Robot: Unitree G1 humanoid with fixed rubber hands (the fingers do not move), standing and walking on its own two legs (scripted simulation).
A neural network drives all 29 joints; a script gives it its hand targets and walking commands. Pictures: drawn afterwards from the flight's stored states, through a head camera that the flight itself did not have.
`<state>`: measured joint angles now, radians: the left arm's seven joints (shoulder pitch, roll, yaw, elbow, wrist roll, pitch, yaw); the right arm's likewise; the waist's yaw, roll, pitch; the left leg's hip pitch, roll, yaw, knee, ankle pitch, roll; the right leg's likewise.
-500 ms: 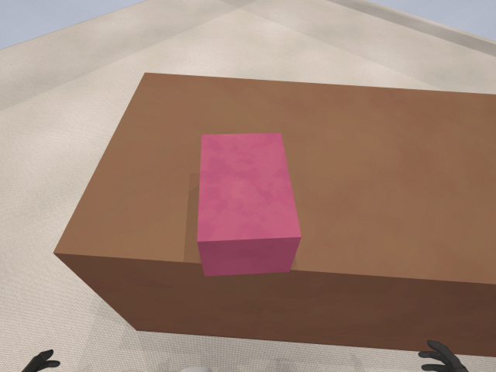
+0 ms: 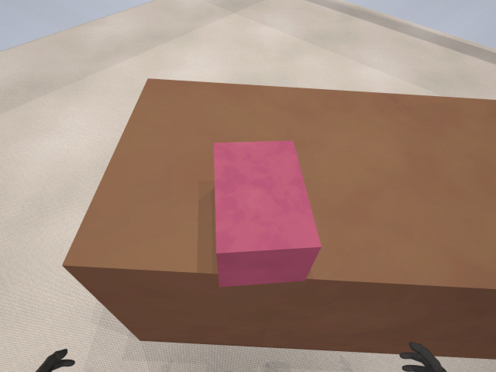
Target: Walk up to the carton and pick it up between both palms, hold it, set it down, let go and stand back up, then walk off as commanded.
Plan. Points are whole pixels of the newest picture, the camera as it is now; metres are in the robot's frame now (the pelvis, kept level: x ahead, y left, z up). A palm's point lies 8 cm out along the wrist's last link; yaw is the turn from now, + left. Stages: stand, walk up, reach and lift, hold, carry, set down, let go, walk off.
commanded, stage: walk up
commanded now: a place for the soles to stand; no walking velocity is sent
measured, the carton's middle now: (258, 210) +0.41 -0.01 -0.04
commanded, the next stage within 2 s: reach and lift in 1.02 s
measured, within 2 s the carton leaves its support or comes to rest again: neither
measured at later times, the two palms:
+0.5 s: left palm out of the picture +0.09 +0.30 -0.09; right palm out of the picture +0.11 -0.34 -0.09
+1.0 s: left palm out of the picture +0.10 +0.29 -0.09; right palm out of the picture +0.09 -0.35 -0.09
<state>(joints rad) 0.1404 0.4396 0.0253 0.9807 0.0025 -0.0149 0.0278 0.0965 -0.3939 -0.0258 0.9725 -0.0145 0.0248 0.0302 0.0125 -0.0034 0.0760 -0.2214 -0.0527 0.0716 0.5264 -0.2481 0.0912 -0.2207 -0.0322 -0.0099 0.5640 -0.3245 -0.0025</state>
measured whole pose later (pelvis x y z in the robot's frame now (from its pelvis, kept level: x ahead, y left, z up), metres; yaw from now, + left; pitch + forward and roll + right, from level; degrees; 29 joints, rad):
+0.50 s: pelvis -0.01 -0.02 +0.01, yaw -2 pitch -3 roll +0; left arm 0.13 0.43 0.01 1.03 0.02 -0.02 0.02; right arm 0.03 -0.41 -0.03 1.01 -0.01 0.02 0.03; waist 0.01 0.00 0.07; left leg -0.19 -0.02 0.09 0.43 -0.20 0.06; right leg -0.17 -0.01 -0.02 0.46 -0.24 0.00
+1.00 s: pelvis +0.00 -0.03 +0.01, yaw -2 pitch -2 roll +0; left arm 0.09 0.43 0.01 1.03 0.01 -0.02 0.01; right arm 0.07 -0.41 -0.01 1.06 -0.01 0.01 0.03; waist 0.00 0.00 0.06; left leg -0.18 -0.02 0.08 0.38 -0.17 0.05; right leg -0.16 -0.01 -0.03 0.41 -0.22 -0.01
